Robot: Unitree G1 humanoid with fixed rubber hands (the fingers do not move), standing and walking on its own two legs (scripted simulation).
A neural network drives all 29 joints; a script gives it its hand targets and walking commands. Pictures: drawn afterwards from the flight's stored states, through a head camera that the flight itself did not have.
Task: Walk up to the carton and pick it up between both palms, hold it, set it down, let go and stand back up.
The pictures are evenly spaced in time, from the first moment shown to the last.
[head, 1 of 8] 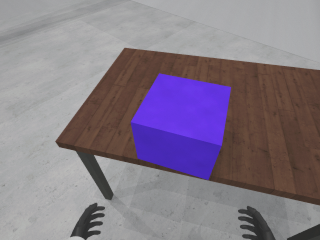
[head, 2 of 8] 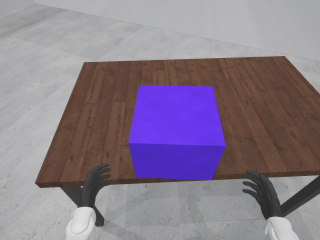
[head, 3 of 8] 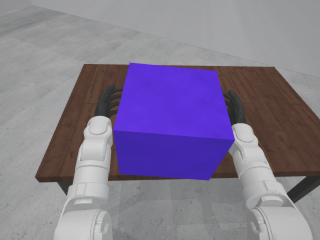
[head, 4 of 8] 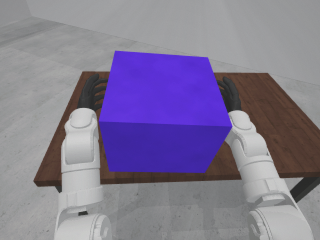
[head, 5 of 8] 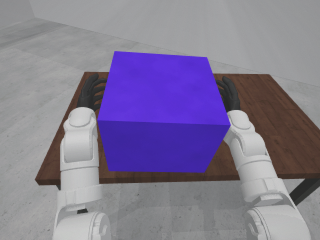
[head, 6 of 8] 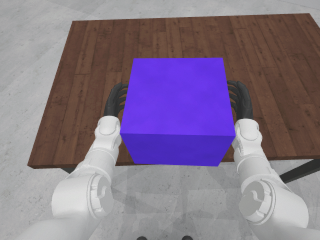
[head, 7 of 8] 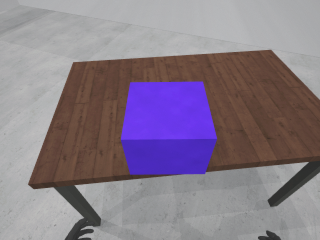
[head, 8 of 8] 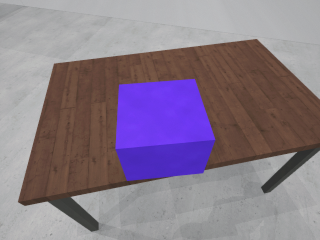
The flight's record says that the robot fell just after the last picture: no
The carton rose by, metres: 0.19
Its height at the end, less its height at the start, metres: +0.00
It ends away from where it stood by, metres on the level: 0.01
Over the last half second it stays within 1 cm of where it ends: yes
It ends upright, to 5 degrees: yes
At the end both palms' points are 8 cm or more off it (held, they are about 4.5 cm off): yes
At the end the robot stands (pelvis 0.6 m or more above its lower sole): yes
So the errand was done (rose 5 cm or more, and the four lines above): yes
